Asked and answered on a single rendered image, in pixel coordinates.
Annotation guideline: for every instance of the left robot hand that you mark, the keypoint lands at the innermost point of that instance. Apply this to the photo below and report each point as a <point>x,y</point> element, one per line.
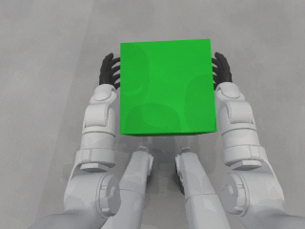
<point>106,72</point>

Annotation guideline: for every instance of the carton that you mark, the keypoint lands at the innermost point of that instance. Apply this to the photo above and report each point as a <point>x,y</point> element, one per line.
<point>167,88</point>

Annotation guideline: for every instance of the robot right upper arm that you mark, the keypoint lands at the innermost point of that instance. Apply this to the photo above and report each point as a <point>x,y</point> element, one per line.
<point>256,199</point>

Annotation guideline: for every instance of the robot right foot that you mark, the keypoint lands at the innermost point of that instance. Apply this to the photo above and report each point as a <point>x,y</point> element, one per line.
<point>181,185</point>

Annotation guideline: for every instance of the right robot shin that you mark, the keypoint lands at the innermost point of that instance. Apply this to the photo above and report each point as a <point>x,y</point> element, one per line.
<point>185,150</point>

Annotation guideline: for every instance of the left robot forearm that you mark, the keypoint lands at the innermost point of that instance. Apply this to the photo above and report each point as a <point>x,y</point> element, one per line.
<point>96,154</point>

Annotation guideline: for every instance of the right robot hand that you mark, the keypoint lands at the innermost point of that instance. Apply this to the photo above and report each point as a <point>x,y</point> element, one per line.
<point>222,71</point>

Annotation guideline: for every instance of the robot left upper arm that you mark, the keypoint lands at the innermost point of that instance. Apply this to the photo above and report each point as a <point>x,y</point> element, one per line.
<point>89,201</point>

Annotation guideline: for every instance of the right robot forearm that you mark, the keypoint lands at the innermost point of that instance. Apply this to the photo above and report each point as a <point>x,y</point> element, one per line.
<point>242,150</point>

